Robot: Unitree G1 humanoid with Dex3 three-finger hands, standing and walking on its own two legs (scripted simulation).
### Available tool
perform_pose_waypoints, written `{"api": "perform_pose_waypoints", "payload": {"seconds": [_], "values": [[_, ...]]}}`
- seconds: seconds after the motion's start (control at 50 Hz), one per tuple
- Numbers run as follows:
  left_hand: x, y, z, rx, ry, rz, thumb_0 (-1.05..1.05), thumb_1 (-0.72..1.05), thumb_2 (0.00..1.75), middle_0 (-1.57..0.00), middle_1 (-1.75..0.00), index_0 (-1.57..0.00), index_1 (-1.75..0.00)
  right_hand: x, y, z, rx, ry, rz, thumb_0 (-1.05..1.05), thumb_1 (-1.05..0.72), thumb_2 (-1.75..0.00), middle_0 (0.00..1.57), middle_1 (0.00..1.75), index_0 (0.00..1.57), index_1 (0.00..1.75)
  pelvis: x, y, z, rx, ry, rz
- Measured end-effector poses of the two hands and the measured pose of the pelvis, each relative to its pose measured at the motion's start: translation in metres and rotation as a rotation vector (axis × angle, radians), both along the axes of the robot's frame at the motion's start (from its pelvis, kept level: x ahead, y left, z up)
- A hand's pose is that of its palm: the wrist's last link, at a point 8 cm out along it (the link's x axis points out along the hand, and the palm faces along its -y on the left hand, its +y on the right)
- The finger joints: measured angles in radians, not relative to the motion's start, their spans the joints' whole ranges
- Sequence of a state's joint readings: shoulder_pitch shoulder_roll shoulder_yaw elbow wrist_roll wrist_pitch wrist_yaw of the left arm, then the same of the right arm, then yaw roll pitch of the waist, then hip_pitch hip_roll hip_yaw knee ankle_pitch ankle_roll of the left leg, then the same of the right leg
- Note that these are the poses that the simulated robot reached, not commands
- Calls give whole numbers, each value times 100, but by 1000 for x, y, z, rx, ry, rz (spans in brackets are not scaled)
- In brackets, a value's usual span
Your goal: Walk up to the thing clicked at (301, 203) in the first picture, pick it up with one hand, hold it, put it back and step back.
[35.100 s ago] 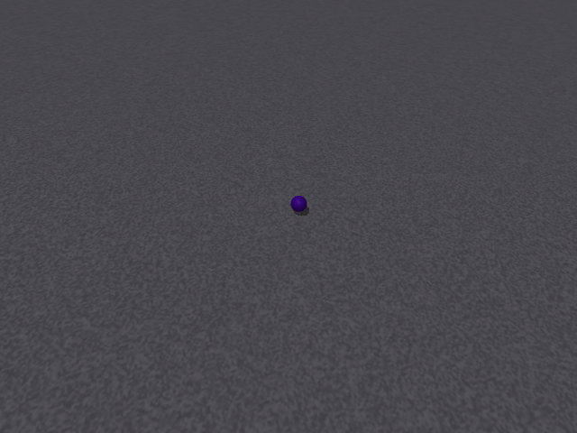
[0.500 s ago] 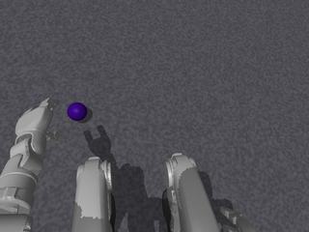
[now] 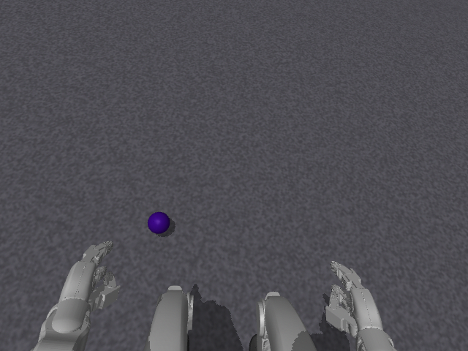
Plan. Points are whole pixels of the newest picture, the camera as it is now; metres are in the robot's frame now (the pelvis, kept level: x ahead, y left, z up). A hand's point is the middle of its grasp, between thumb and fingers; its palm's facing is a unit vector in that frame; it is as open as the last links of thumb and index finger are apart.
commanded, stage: home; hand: left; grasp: from above
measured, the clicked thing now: (158, 222) +0.54 +0.23 -0.56
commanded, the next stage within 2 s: none
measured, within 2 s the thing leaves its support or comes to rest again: neither
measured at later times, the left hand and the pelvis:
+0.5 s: hand (81, 305) +0.21 +0.19 +0.07, palm faces +0.10 -0.97 -0.20, open 7.4 cm; pelvis +0.06 +0.00 +0.11, yaw +3 degrees
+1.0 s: hand (82, 314) +0.20 +0.19 +0.07, palm faces +0.10 -0.97 -0.20, open 7.4 cm; pelvis +0.05 +0.00 +0.11, yaw +3 degrees
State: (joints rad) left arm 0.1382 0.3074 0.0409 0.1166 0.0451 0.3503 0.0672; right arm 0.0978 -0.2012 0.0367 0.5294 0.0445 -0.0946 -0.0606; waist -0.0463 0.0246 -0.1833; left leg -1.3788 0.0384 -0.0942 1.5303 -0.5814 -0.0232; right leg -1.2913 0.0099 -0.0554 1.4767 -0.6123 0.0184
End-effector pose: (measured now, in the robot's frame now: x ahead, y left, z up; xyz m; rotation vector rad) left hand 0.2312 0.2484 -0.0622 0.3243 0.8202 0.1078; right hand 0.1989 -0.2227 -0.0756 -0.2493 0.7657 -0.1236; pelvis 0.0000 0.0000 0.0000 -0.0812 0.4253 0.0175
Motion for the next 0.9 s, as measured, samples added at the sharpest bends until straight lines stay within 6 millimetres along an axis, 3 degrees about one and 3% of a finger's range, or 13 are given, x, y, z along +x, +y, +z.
{"api": "perform_pose_waypoints", "payload": {"seconds": [0.22,0.32,0.4,0.48,0.64,0.9], "values": [[-20,-6,92,-112,17,131,1,91,90,-21,-30,-21,-30,-16,-2,80,-36,-26,-91,1,-90,-89,20,30,21,30,34,1,76,13,-118,24],[-29,-8,129,-119,-1,132,1,91,90,-21,-30,-21,-30,-13,-9,108,-57,-77,-117,1,-90,-89,20,30,21,30,47,3,98,20,-166,28],[-36,-9,148,-120,-14,132,1,91,90,-21,-30,-21,-30,-3,-12,123,-65,-128,-115,1,-90,-89,20,30,20,30,53,4,108,25,-195,31],[-41,-9,156,-124,-17,134,1,91,90,-21,-30,-20,-30,9,-11,133,-64,-176,-94,1,-90,-89,20,30,20,30,56,3,112,30,-216,34],[-48,-11,152,-137,-7,145,1,91,90,-21,-30,-20,-30,27,-7,141,-66,-225,-38,1,-90,-89,20,30,21,30,54,0,113,36,-237,43],[-51,-12,152,-128,-12,135,1,91,90,-20,-30,-20,-30,15,-5,137,-57,-203,-34,1,-90,-89,20,30,21,30,49,-1,114,37,-254,42]]}}
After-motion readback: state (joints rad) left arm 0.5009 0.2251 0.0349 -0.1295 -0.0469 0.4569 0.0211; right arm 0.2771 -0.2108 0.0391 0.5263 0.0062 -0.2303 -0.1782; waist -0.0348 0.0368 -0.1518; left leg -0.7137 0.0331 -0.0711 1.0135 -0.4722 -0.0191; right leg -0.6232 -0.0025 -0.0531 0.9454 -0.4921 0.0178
